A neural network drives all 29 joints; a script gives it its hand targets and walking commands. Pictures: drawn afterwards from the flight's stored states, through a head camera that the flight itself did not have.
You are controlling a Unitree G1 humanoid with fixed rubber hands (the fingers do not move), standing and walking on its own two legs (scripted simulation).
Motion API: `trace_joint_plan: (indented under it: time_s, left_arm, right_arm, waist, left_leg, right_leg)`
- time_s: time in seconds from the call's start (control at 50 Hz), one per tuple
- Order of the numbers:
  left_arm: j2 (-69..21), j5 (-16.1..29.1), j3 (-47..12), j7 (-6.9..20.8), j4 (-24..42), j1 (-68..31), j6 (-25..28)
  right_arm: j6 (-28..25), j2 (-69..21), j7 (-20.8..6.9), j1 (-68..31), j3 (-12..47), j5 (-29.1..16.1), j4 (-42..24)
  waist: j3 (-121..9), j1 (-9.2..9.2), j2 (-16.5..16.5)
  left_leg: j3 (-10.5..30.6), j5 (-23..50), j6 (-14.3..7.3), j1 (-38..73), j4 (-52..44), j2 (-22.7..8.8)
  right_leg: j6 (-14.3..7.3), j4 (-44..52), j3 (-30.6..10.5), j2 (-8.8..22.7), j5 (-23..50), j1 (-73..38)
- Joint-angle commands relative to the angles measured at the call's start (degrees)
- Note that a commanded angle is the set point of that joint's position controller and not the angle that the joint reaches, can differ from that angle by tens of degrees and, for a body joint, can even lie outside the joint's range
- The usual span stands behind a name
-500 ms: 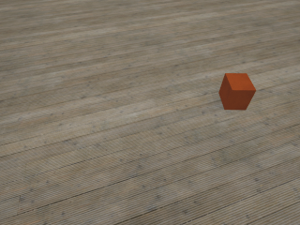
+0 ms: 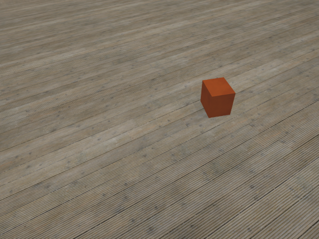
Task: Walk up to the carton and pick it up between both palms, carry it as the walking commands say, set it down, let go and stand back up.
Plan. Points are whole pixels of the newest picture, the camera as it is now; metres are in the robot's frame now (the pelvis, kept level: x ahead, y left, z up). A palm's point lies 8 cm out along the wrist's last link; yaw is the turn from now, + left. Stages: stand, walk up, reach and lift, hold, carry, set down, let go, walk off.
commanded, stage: walk up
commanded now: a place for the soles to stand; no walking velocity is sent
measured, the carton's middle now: (216, 97) +1.45 -0.42 -0.63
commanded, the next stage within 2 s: none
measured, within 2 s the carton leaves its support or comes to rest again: neither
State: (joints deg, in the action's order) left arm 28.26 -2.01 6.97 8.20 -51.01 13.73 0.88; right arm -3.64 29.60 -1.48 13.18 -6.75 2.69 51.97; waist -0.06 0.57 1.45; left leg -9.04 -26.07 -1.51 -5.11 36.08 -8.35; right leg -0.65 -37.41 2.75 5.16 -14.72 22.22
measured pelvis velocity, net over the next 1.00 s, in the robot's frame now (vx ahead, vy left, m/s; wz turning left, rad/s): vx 0.42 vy -0.08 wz -0.27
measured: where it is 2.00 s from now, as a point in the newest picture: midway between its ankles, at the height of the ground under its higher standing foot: (196, 162)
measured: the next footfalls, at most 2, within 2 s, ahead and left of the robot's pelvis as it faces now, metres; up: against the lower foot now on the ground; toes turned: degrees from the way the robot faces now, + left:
left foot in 0.34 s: +0.28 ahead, +0.10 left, +0.00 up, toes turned -3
right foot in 0.70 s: +0.41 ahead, -0.21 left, +0.00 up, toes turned -17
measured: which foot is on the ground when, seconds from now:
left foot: up 0.00-0.32, down 0.34-0.70, up 0.72-1.00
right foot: down 0.00-0.36, up 0.38-0.68, down 0.70-1.00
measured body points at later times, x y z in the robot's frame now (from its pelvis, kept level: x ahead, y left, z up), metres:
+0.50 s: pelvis +0.20 -0.01 +0.01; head +0.21 +0.00 +0.46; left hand +0.34 +0.29 -0.10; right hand +0.22 -0.36 -0.06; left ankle +0.24 +0.10 -0.72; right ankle +0.18 -0.14 -0.67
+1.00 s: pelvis +0.42 -0.08 +0.01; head +0.42 -0.09 +0.46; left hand +0.57 +0.22 -0.07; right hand +0.43 -0.42 -0.09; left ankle +0.57 +0.03 -0.70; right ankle +0.37 -0.20 -0.72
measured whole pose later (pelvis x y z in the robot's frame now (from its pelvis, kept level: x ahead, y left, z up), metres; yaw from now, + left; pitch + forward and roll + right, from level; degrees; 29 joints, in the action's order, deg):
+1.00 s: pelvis +0.42 -0.08 +0.01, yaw -15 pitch -2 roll +0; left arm 26.1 0.0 3.3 4.0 -41.3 20.2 4.5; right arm -4.6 26.3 -4.4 17.7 -3.5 0.9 43.9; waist 1.7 2.3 1.0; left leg -3.3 -14.5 -0.2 -28.4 41.3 -5.9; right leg -1.6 -35.4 1.3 1.5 -20.5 13.4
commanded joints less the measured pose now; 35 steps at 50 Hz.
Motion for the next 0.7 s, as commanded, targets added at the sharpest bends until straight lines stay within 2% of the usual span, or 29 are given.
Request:
trace_joint_plan:
  time_s: [0.0, 0.02, 0.04, 0.06, 0.08, 0.12, 0.14, 0.2, 0.22, 0.26, 0.28, 0.3, 0.32, 0.34, 0.36, 0.38, 0.4, 0.42, 0.44, 0.46, 0.48, 0.52, 0.56, 0.6, 0.62, 0.64, 0.66, 0.68]
  left_arm:
    - [16.02, 1.48, 3.72, -3.57, 5.10, 6.57, 2.43]
    - [15.80, 1.55, 3.43, -4.18, 5.67, 5.17, 2.80]
    - [14.75, 1.64, 2.93, -4.42, 6.25, 4.21, 3.02]
    - [13.64, 1.94, 2.47, -4.29, 7.18, 3.17, 3.20]
    - [14.12, 1.79, 2.35, -4.16, 7.62, 3.27, 3.32]
    - [13.72, 1.44, 2.22, -4.02, 8.30, 4.57, 3.61]
    - [13.56, 1.24, 2.18, -3.98, 8.76, 4.97, 3.66]
    - [12.76, 1.34, 1.59, -3.95, 10.11, 4.94, 3.93]
    - [12.64, 1.44, 1.47, -3.93, 10.60, 4.32, 3.95]
    - [11.42, 1.40, 1.04, -3.92, 11.58, 2.97, 3.84]
    - [9.00, 1.26, 0.20, -3.95, 12.12, 2.73, 3.94]
    - [5.13, 1.58, -1.05, -4.12, 12.90, 3.62, 4.14]
    - [3.59, 1.36, -1.98, -4.83, 13.39, 4.37, 4.25]
    - [8.63, 0.72, -1.12, -5.37, 11.62, 4.89, 3.93]
    - [10.00, 0.77, -0.57, -5.13, 10.80, 6.37, 4.11]
    - [9.86, 0.91, -0.22, -4.92, 10.56, 6.56, 4.26]
    - [9.14, 1.07, 0.01, -4.54, 10.11, 7.00, 4.13]
    - [8.83, 1.26, 0.09, -4.10, 9.30, 7.55, 4.00]
    - [8.24, 1.47, -0.03, -3.82, 9.48, 6.62, 4.03]
    - [7.68, 1.51, 0.02, -3.50, 10.09, 5.21, 3.97]
    - [7.09, 1.48, -0.15, -3.12, 10.60, 3.68, 3.85]
    - [6.44, 1.39, -0.11, -2.50, 11.20, 1.13, 3.80]
    - [5.73, 1.22, 0.23, -2.21, 11.33, -0.18, 3.91]
    - [5.84, 0.99, 0.85, -2.21, 10.86, -0.73, 4.03]
    - [6.74, 0.81, 1.48, -2.50, 10.25, 1.00, 4.10]
    - [8.74, 0.84, 2.57, -3.07, 9.00, 5.45, 4.22]
    - [13.13, 0.66, 4.43, -4.02, 7.33, 13.76, 4.59]
    - [16.15, 1.65, 4.35, -5.02, 8.84, 16.05, 5.12]
  right_arm:
    - [-1.48, 9.89, -0.88, -7.00, -0.25, -2.55, -9.09]
    - [-1.70, 9.70, -1.09, -4.86, -0.09, -3.25, -8.47]
    - [-1.59, 9.45, -1.29, -4.66, -0.28, -3.15, -8.32]
    - [-1.37, 9.36, -1.57, -3.04, -0.59, -3.07, -7.93]
    - [-1.28, 9.49, -1.82, -2.80, -0.81, -2.87, -8.04]
    - [-0.96, 8.79, -2.40, -1.71, -0.89, -2.20, -7.96]
    - [-1.00, 8.30, -2.48, -2.23, -0.80, -1.89, -8.35]
    - [-1.67, 6.79, -2.55, -3.05, -0.62, -1.72, -9.65]
    - [-1.92, 6.44, -2.42, -2.40, -0.82, -1.62, -9.86]
    - [-2.57, 6.69, -1.86, 2.42, -1.31, -1.53, -8.85]
    - [-3.02, 8.11, -1.16, 7.91, -2.07, -1.28, -7.46]
    - [-3.64, 12.02, -0.09, 15.11, -3.39, -0.71, -6.81]
    - [-4.32, 15.79, 0.41, 16.17, -3.86, -0.56, -8.45]
    - [-4.30, 14.60, 0.79, 10.97, -3.64, -2.07, -10.82]
    - [-4.32, 13.34, 0.67, 7.28, -3.19, -3.21, -11.25]
    - [-4.28, 11.46, 0.47, 5.57, -2.55, -3.07, -11.52]
    - [-4.13, 10.53, 0.30, 4.38, -2.28, -2.59, -12.02]
    - [-4.12, 10.34, 0.01, 3.76, -2.02, -2.29, -12.16]
    - [-4.22, 10.63, -0.16, 4.68, -1.99, -2.07, -12.54]
    - [-4.28, 10.85, -0.23, 5.76, -1.82, -1.75, -12.52]
    - [-4.37, 11.11, -0.30, 6.51, -1.82, -1.64, -12.49]
    - [-4.49, 11.62, -0.43, 5.38, -1.87, -1.54, -12.92]
    - [-4.18, 11.63, -0.71, 4.78, -1.52, -1.74, -12.99]
    - [-3.55, 11.54, -0.91, 5.27, -1.28, -2.08, -12.83]
    - [-3.24, 10.99, -0.94, 5.55, -0.87, -2.24, -13.00]
    - [-3.16, 9.61, -0.89, 6.63, -0.24, -2.33, -13.28]
    - [-3.33, 6.58, -0.86, 6.78, 0.75, -2.65, -14.64]
    - [-3.22, 5.07, -0.66, 7.78, 1.85, -3.00, -15.76]
  waist:
    - [5.15, 3.54, -6.26]
    - [3.17, 2.64, -4.84]
    - [3.48, 1.86, -5.79]
    - [3.92, 0.75, -7.93]
    - [4.24, 0.44, -9.70]
    - [3.55, 0.69, -11.96]
    - [4.09, 0.89, -11.72]
    - [3.62, 1.21, -9.53]
    - [3.10, 0.69, -9.38]
    - [2.10, -2.18, -5.37]
    - [-0.53, -5.06, -0.93]
    - [-4.62, -9.07, 12.29]
    - [-3.95, -8.44, 16.37]
    - [-0.37, -6.43, 3.84]
    - [0.77, -4.23, -0.35]
    - [2.29, -2.38, -0.05]
    - [3.62, -1.60, 3.21]
    - [4.62, -1.44, 5.69]
    - [5.50, -2.19, 7.12]
    - [5.63, -2.70, 8.68]
    - [5.41, -3.08, 8.85]
    - [4.24, -2.85, 8.75]
    - [2.45, -2.27, 7.88]
    - [1.07, -1.67, 4.43]
    - [-0.60, -0.11, 1.57]
    - [-3.46, 2.60, -3.48]
    - [-7.35, 7.28, -15.67]
    - [-9.99, 6.94, -20.82]
  left_leg:
    - [11.99, 0.41, -1.42, -36.69, 34.26, 2.41]
    - [12.47, 1.94, -1.13, -34.75, 30.65, 1.38]
    - [12.64, 3.39, -0.80, -31.32, 26.34, 0.53]
    - [10.91, 5.00, 0.05, -26.71, 22.35, 0.77]
    - [9.63, 4.88, 0.67, -24.50, 18.23, 1.53]
    - [8.09, 5.33, 1.67, -22.56, 13.21, 2.82]
    - [7.82, 5.88, 1.88, -21.98, 11.07, 3.06]
    - [6.56, 10.37, 1.35, -17.31, 3.49, 4.20]
    - [5.69, 11.63, 1.07, -15.01, 1.89, 4.86]
    - [4.01, 14.10, 0.66, -4.60, -3.78, 6.85]
    - [5.43, 11.02, -0.60, 5.25, -6.53, 7.51]
    - [20.36, -4.16, -4.01, 15.54, -14.74, -2.07]
    - [44.77, -17.54, -8.59, 16.29, -23.41, -16.06]
    - [46.33, -19.06, -10.35, 9.12, -24.80, -18.12]
    - [41.87, -14.03, -11.39, 5.10, -23.07, -16.81]
    - [34.70, -6.31, -12.06, 1.52, -22.50, -14.87]
    - [29.87, -3.98, -11.96, -2.35, -22.84, -13.03]
    - [25.01, -1.05, -11.73, -5.44, -22.79, -11.13]
    - [21.46, 2.86, -11.66, -6.96, -22.55, -9.89]
    - [18.99, 5.21, -11.78, -7.55, -22.74, -10.00]
    - [16.81, 6.03, -11.95, -7.47, -22.84, -9.66]
    - [12.99, 6.93, -11.54, -7.96, -22.34, -9.12]
    - [9.80, 11.66, -10.34, -8.36, -20.26, -8.08]
    - [7.02, 14.95, -8.99, -10.76, -15.94, -7.20]
    - [4.77, 19.17, -7.95, -13.02, -10.30, -6.21]
    - [2.62, 24.31, -6.31, -17.66, -0.20, -4.66]
    - [0.17, 21.50, -3.35, -27.44, 19.76, 1.51]
    - [3.86, -2.21, -0.90, -38.19, 32.08, 7.67]
  right_leg:
    - [-14.68, 27.66, -39.34, 14.09, -33.64, -16.09]
    - [-13.76, 25.21, -34.47, 13.14, -26.02, -15.45]
    - [-12.51, 24.76, -30.57, 11.76, -23.32, -11.17]
    - [-11.95, 24.74, -25.21, 9.42, -19.71, -6.54]
    - [-12.20, 24.55, -22.51, 8.15, -18.08, -4.57]
    - [-13.41, 25.57, -21.08, 7.86, -18.55, -3.91]
    - [-13.71, 25.47, -20.90, 7.87, -17.87, -3.40]
    - [-12.23, 23.70, -17.45, 6.71, -13.14, -2.74]
    - [-11.46, 22.69, -16.82, 6.44, -12.90, -1.69]
    - [-9.63, 15.97, -14.74, 4.40, -14.49, 4.12]
    - [-7.85, 6.49, -12.22, 1.61, -11.64, 9.23]
    - [-4.70, -13.42, -6.17, -4.37, -8.27, 18.46]
    - [-2.34, -28.23, -7.65, -9.20, -13.41, 27.90]
    - [-2.24, -31.96, -13.31, -5.93, -9.72, 25.60]
    - [-1.97, -30.67, -12.56, -2.91, -6.69, 22.64]
    - [-1.66, -27.94, -11.75, -1.04, -5.45, 20.87]
    - [-0.93, -23.86, -10.92, 0.10, -5.90, 18.13]
    - [-0.22, -21.42, -9.58, -0.09, -5.40, 15.52]
    - [0.39, -17.63, -8.44, -0.56, -4.83, 14.13]
    - [0.54, -14.52, -7.92, -0.26, -4.08, 13.42]
    - [0.60, -11.68, -6.80, -0.22, -2.77, 12.53]
    - [0.45, -5.59, -4.26, 0.13, 0.06, 8.33]
    - [-0.03, -0.26, -0.93, -1.58, 2.21, 3.25]
    - [-0.62, 3.42, 2.49, -4.00, 5.14, -4.13]
    - [-1.59, 4.83, 3.18, -5.25, 4.45, -9.82]
    - [-3.28, 5.27, 1.79, -5.94, 1.81, -18.93]
    - [-7.89, 10.94, -13.94, 2.23, -5.84, -29.52]
    - [-14.50, 18.21, -38.10, 15.89, -6.54, -35.26]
